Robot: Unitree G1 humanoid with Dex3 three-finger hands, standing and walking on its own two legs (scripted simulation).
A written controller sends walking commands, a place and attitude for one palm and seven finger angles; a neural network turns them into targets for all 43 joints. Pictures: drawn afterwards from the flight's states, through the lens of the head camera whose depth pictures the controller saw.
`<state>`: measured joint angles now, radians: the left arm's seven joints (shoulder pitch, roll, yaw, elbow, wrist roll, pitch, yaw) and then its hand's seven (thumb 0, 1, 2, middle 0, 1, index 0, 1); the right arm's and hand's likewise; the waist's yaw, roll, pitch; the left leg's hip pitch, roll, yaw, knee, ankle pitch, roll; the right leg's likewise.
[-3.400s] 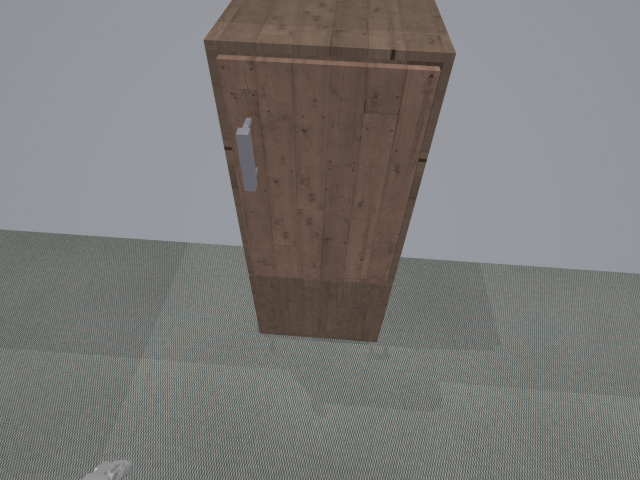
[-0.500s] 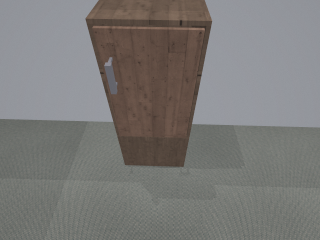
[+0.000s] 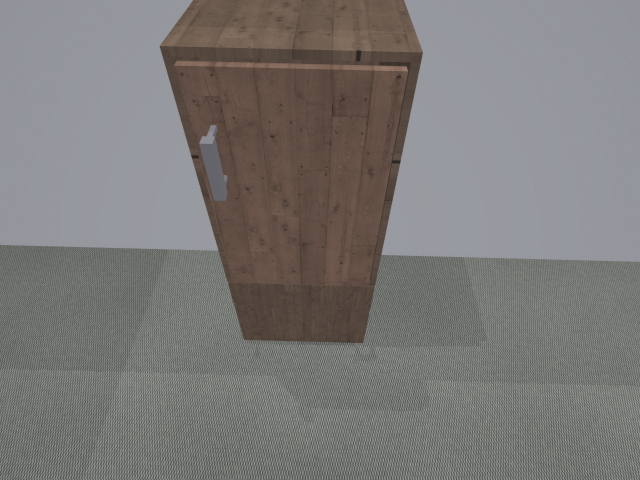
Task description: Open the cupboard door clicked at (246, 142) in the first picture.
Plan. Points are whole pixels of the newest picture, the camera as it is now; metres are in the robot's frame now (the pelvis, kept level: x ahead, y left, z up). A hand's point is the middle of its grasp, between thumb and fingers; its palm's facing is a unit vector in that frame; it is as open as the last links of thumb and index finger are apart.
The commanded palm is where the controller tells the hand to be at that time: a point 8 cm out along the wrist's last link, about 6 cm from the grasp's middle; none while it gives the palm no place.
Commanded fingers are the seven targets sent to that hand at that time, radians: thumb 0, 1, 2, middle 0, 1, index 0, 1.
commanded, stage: shuffle to correct the standing spot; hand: left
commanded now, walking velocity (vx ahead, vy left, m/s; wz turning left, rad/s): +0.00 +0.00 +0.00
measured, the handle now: (216, 163) +0.63 +0.24 +0.03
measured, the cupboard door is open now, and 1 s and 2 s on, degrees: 0 0 0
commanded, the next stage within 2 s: come to a stop and stand still in 0.38 s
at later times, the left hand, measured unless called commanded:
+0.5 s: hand out of the picture +0.06 +0.20 -0.18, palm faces +0.04 -0.99 -0.15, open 7.4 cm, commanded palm none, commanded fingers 0.00 0.90 0.90 -0.20 -0.30 -0.20 -0.30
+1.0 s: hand (213, 440) +0.21 +0.18 -0.17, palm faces +0.09 -0.97 -0.23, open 7.3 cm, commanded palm none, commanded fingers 0.00 0.90 0.90 -0.20 -0.30 -0.20 -0.30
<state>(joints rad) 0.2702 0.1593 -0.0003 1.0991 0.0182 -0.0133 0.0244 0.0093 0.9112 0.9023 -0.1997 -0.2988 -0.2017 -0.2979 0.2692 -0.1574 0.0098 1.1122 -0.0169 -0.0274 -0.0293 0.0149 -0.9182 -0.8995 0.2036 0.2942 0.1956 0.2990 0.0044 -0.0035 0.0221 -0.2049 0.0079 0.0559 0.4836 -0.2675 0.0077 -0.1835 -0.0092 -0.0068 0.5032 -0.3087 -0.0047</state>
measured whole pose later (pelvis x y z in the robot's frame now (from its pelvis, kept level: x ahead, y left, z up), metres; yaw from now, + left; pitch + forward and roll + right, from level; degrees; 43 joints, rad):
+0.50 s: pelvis +0.08 +0.03 +0.00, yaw +1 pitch +0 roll -1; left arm 0.31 0.17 0.04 1.11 0.03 0.00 0.00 0.01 0.90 0.90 -0.20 -0.30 -0.20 -0.30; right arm 0.39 -0.12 0.02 1.10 -0.03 -0.09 -0.04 0.00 -0.91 -0.90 0.20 0.29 0.19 0.30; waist -0.02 -0.03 0.04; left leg -0.10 0.00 0.09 0.48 -0.38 0.06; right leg -0.47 -0.04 -0.06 1.18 -0.43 -0.04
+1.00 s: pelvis +0.12 -0.01 -0.01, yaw +3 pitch -1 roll +2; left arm 0.13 0.17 0.04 0.95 0.03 0.02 0.03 0.00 0.92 0.90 -0.20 -0.30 -0.20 -0.30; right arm 0.19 -0.19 -0.06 1.00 -0.02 0.04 -0.01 0.01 -0.91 -0.90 0.20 0.29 0.19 0.30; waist 0.00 -0.03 0.09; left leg -0.44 0.01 0.00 1.09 -0.44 -0.02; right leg -0.41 -0.04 -0.09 0.53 -0.10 -0.07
